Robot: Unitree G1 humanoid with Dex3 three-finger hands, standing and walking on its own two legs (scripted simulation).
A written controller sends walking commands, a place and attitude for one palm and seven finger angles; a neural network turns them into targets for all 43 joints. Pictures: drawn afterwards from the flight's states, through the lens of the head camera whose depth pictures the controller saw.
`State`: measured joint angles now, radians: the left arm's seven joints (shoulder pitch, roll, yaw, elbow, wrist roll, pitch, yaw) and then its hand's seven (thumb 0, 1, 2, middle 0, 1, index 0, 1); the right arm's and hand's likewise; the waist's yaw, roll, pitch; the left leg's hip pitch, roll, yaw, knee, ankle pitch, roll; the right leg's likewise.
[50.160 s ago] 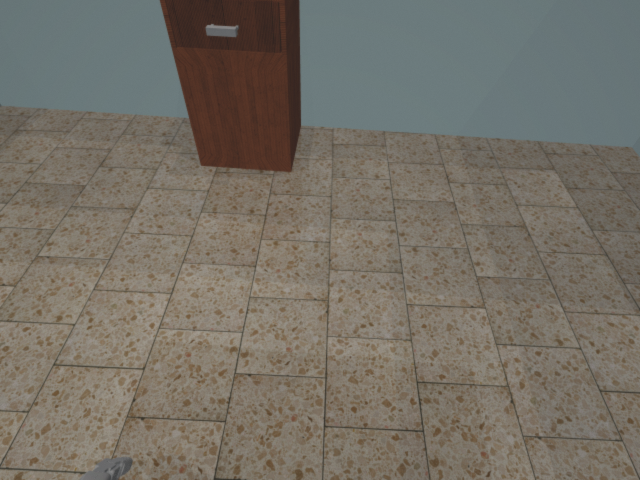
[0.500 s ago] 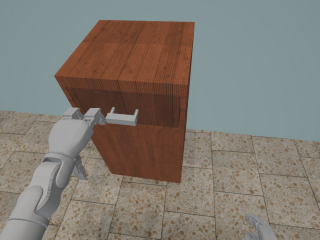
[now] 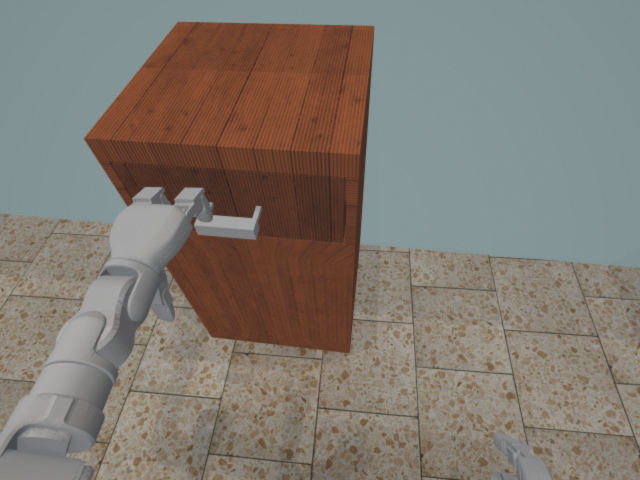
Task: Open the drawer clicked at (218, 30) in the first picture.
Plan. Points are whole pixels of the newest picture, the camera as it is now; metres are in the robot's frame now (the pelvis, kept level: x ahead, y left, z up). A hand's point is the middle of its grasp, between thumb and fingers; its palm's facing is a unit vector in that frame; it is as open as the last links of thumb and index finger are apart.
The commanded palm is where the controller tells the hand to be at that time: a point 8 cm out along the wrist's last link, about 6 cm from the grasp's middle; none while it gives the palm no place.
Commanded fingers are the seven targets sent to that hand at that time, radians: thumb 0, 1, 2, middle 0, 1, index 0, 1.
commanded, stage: move the hooked fingers above the handle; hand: left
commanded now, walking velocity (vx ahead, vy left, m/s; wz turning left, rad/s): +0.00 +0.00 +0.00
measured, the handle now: (230, 217) +0.55 +0.23 -0.08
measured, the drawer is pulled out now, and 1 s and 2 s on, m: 0.00 0.00 0.00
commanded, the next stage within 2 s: none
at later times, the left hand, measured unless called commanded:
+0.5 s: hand (181, 239) +0.42 +0.25 +0.02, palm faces -0.03 -0.01 -1.00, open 13.8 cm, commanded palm +0.41 +0.25 +0.07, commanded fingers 0.00 -0.50 0.30 -0.30 -1.20 -0.30 -1.20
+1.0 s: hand (205, 226) +0.48 +0.24 -0.02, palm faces -0.12 -0.01 -0.99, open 13.8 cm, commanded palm +0.48 +0.24 +0.04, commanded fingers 0.00 -0.50 0.30 -0.30 -1.20 -0.30 -1.20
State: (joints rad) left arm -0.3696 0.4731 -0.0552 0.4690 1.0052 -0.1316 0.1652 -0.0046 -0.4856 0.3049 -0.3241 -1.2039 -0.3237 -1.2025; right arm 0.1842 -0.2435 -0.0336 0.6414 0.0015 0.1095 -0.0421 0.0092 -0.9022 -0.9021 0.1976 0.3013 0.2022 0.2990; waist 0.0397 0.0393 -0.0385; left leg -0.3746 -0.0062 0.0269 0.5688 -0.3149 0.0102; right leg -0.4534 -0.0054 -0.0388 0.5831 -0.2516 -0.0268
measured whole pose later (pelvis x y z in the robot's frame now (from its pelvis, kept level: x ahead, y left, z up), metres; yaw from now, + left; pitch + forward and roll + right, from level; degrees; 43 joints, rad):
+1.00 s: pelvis +0.00 +0.02 -0.03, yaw -1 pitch +20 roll -1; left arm -0.81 0.51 -0.03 1.08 1.10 -0.12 0.29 0.00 -0.48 0.31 -0.32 -1.20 -0.32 -1.20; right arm 0.36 -0.26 -0.06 0.70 -0.03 0.13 -0.01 0.01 -0.90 -0.90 0.20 0.30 0.20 0.30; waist -0.10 0.04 -0.12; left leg -0.74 0.00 0.05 0.81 -0.41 0.04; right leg -0.80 0.00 -0.02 0.76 -0.31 0.00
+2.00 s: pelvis +0.00 +0.02 -0.03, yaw -1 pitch +21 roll -1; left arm -0.81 0.56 -0.02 1.05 1.09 -0.17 0.25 -0.01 -0.48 0.31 -0.33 -1.21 -0.33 -1.21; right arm 0.37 -0.25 -0.05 0.69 -0.03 0.14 -0.04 0.00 -0.90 -0.90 0.20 0.30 0.20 0.30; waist -0.11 0.04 -0.13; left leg -0.77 0.01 0.03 0.84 -0.42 0.04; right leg -0.82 0.00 -0.03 0.78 -0.31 0.00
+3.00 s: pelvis +0.00 +0.03 -0.04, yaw -1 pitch +21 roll -2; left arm -0.83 0.53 -0.02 1.05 1.12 -0.17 0.36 0.00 -0.49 0.30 -0.32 -1.20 -0.33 -1.20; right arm 0.33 -0.26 -0.05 0.71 -0.04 0.14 -0.01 0.00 -0.90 -0.90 0.20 0.30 0.20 0.30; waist -0.12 0.03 -0.14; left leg -0.81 0.00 0.02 0.89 -0.45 0.04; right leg -0.85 0.00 -0.04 0.82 -0.34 0.00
